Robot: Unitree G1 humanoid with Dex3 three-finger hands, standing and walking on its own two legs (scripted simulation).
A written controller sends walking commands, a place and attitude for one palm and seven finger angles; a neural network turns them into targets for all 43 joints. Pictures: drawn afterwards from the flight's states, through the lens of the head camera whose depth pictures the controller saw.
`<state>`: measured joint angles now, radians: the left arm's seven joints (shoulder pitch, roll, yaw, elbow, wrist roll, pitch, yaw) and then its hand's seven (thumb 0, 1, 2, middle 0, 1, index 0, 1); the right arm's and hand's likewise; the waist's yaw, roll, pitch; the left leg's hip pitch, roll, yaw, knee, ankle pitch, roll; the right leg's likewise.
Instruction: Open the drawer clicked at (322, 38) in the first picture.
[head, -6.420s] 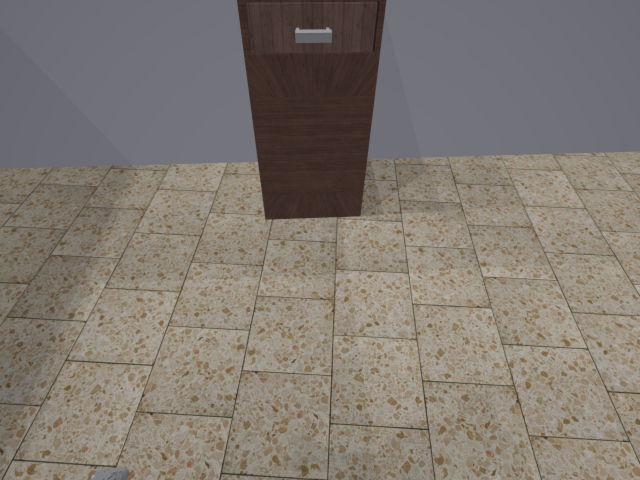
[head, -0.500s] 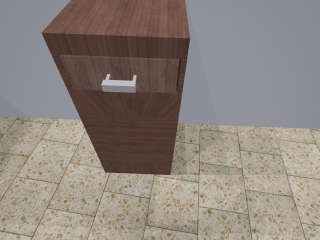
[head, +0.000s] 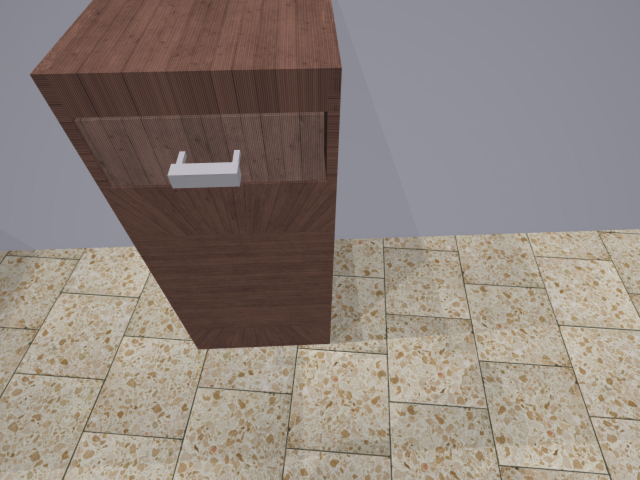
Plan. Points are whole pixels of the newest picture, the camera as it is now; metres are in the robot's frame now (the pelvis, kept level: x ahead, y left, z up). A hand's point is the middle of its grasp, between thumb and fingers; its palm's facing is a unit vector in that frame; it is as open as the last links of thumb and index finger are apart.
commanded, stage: come to a stop and stand still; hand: left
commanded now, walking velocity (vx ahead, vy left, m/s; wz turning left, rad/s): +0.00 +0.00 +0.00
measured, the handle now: (207, 165) +0.57 +0.21 +0.05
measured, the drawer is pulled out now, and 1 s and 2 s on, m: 0.00 0.00 0.00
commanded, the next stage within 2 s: look again from close up in 0.44 s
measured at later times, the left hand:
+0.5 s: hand out of the picture +0.02 +0.16 -0.16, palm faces +0.04 -0.97 -0.23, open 7.3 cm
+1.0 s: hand out of the picture +0.00 +0.15 -0.17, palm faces +0.05 -0.98 -0.19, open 7.4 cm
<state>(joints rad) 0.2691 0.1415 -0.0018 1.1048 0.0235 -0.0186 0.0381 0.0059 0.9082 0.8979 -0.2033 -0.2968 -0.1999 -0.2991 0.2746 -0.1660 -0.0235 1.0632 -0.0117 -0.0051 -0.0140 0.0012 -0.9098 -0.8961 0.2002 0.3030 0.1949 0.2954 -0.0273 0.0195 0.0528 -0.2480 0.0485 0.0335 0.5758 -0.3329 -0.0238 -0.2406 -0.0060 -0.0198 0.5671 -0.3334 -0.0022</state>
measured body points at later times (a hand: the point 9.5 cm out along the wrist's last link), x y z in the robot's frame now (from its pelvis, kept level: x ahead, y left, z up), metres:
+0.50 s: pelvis +0.01 -0.02 +0.00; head +0.01 -0.04 +0.45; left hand +0.02 +0.21 -0.14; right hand +0.01 -0.24 -0.17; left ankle -0.02 +0.13 -0.73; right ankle -0.02 -0.12 -0.73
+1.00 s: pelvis +0.01 -0.02 +0.01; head +0.02 -0.03 +0.46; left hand +0.00 +0.20 -0.15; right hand +0.01 -0.23 -0.16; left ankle -0.02 +0.13 -0.73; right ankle -0.02 -0.12 -0.73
